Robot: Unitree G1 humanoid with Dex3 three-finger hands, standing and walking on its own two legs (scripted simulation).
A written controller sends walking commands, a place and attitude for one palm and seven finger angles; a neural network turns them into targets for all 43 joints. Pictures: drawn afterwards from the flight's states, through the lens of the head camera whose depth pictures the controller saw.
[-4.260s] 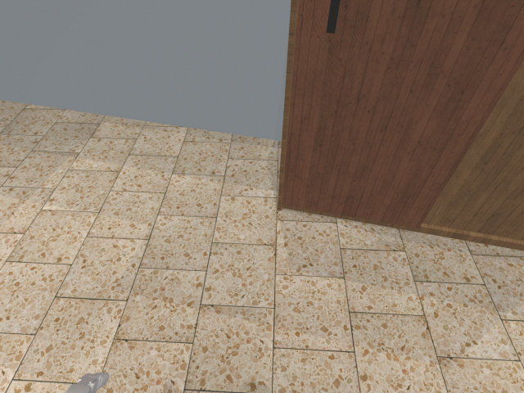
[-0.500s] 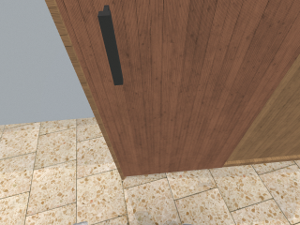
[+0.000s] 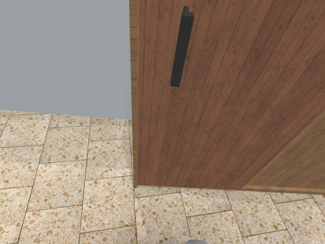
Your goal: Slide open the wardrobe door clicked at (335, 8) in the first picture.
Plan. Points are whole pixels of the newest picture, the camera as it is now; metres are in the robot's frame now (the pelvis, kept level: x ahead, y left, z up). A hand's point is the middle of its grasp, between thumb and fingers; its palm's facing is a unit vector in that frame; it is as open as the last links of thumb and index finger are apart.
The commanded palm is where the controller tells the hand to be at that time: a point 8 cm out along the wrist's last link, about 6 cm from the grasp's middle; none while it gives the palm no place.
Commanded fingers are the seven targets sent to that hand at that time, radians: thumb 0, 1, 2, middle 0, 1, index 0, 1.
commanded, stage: come to a stop and stand still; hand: left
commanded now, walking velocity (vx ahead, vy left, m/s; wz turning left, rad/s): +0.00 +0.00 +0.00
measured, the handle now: (180, 49) +0.52 +0.02 +0.22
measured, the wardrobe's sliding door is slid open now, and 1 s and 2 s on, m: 0.00 0.00 0.00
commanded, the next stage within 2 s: look again from close up in 0.92 s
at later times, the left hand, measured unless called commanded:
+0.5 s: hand out of the picture -0.07 +0.18 -0.17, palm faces +0.01 -0.98 -0.19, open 7.3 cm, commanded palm none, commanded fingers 0.00 0.90 0.90 -0.20 -0.30 -0.20 -0.30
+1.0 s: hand out of the picture -0.15 +0.14 -0.17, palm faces +0.05 -0.99 -0.14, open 7.3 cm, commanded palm none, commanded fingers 0.00 0.90 0.90 -0.20 -0.30 -0.20 -0.30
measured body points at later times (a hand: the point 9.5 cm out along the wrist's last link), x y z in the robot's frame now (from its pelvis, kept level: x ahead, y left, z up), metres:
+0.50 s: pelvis -0.05 +0.02 +0.01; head -0.07 +0.01 +0.46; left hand -0.07 +0.23 -0.15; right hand -0.08 -0.20 -0.16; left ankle +0.02 +0.08 -0.73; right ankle -0.09 -0.11 -0.73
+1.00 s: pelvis -0.07 +0.00 +0.01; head -0.08 +0.00 +0.46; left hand -0.15 +0.19 -0.16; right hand -0.11 -0.20 -0.16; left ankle +0.02 +0.08 -0.73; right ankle -0.09 -0.11 -0.73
